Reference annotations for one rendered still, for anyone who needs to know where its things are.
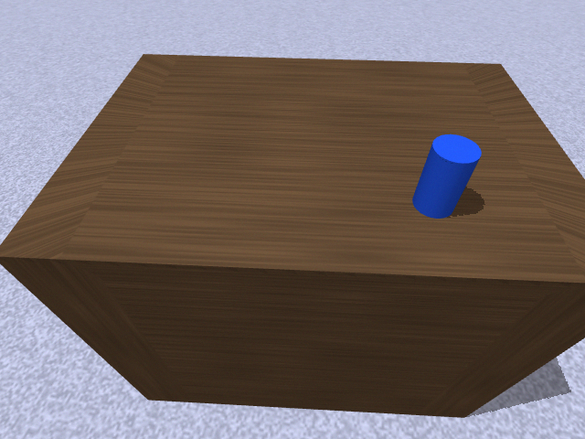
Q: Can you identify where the can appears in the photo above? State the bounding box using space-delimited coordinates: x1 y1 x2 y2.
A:
412 134 482 219

